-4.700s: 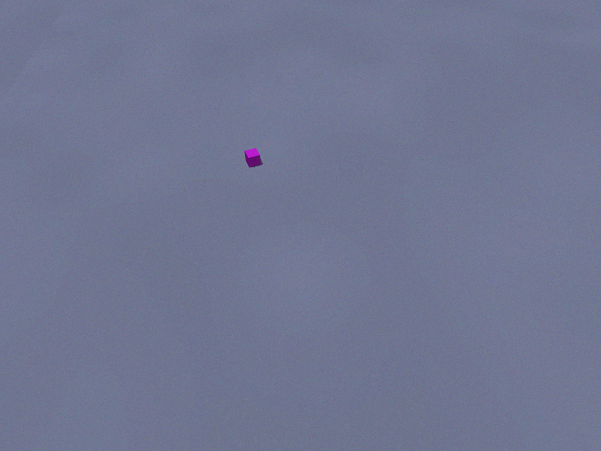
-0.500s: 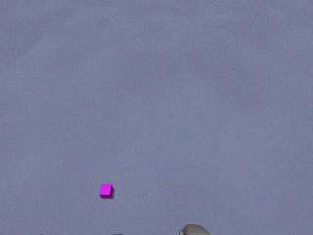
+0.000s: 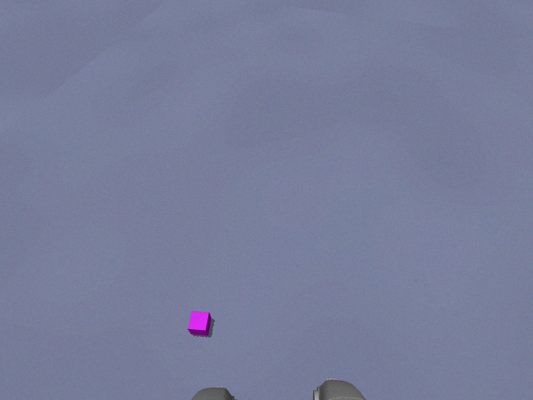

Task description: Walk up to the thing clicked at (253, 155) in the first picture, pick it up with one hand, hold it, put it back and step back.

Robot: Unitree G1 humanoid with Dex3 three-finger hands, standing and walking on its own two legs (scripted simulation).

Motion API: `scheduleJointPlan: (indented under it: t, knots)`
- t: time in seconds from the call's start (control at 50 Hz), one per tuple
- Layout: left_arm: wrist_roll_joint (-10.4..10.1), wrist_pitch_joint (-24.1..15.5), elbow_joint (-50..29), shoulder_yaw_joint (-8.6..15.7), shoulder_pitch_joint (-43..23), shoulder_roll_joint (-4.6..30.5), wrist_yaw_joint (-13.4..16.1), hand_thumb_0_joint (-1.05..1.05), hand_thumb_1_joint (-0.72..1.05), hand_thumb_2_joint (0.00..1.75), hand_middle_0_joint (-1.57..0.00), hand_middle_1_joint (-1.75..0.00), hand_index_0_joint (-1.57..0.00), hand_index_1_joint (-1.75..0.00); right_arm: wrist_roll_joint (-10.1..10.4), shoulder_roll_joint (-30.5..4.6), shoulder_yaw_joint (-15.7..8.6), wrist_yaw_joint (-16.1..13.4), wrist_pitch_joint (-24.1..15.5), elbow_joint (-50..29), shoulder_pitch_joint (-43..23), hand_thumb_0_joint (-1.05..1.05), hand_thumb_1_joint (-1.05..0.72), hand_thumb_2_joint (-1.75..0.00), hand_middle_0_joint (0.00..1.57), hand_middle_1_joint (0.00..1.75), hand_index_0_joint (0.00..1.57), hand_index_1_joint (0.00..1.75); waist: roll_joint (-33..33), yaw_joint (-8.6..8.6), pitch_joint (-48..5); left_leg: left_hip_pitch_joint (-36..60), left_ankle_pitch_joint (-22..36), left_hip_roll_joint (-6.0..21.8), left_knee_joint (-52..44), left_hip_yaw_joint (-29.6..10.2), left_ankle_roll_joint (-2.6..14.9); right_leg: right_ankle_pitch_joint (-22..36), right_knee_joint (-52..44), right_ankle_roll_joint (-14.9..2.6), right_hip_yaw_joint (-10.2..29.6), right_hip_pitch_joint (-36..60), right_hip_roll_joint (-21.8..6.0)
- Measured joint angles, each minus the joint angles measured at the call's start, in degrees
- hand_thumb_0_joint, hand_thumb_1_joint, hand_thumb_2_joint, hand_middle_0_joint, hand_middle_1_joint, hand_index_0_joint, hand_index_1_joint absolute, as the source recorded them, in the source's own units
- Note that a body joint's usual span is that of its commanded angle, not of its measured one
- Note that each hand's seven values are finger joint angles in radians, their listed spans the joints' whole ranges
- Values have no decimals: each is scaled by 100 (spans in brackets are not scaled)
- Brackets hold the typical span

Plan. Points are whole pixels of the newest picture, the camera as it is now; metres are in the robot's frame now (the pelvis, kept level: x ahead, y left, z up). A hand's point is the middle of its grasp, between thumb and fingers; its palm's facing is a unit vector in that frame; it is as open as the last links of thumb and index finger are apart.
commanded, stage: walk up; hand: left
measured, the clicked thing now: (199, 323) +0.44 +0.26 -0.71
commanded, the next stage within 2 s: stand in 1.24 s
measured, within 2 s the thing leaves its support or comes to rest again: neither
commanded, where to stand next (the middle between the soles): +0.05 +0.03 m, yaw -1 degrees
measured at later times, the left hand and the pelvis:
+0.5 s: hand out of the picture +0.13 +0.28 -0.12, palm faces -0.04 -0.93 -0.38, open 7.4 cm; pelvis +0.02 +0.01 +0.03, yaw -1 degrees
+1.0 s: hand out of the picture +0.13 +0.26 -0.12, palm faces -0.07 -0.93 -0.36, open 7.4 cm; pelvis +0.03 +0.01 +0.04, yaw -2 degrees
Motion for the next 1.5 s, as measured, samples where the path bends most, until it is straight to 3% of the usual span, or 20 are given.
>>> scheduleJointPlan:
  t: [0.04,0.08,0.18,0.42,0.76,1.1,1.5]
  knots:
    - [-32,-72,63,-14,-68,-23,-17,1,91,90,-20,-30,-20,-30,31,59,68,-18,-12,5,-53,1,-91,-90,20,30,20,30,-15,-33,-22,28,-34,26,9,-27,-27,362,-443,-22,-122,205,111]
    - [-19,-154,133,-23,-178,-127,-20,1,91,90,-20,-30,-20,-30,90,63,116,-36,-2,60,-149,1,-91,-90,20,30,20,30,99,-38,17,56,-112,107,101,-108,-69,1002,-796,100,-186,408,230]
    - [-6,-134,264,-168,-412,-288,-91,1,91,90,-20,-30,-20,-30,147,189,194,-80,-44,253,-396,1,-91,-90,20,30,20,30,11,-17,-49,307,-22,-39,-244,-1,-23,918,-910,268,-89,543,84]
    - [-75,-120,639,-270,-1045,-314,-92,1,91,90,-20,-30,-20,-30,166,374,306,-80,-82,726,-959,1,-91,-90,20,30,20,30,-47,-6,-43,847,332,-20,-1087,109,15,1354,-1830,336,-24,1078,125]
    - [22,-46,1121,-247,-1057,-450,-159,1,91,90,-20,-30,-20,-30,137,223,208,-36,-9,1147,-977,1,-91,-90,20,30,20,30,49,-55,-108,1434,829,-21,-2144,246,-40,1789,-2707,314,70,1532,157]
    - [34,6,1095,-176,-1133,-545,-161,1,91,90,-20,-30,-20,-30,110,344,195,-64,-21,1221,-726,1,-91,-90,20,30,20,30,43,-131,-156,1623,896,-11,-2411,277,-63,1827,-2901,302,88,1674,174]
    - [18,50,990,-173,-1179,-561,-172,1,91,90,-20,-30,-20,-30,101,408,218,-116,-94,1158,-882,1,-91,-90,20,30,20,30,-14,-157,-160,1770,1054,19,-2699,199,-120,1961,-3204,267,-5,1861,206]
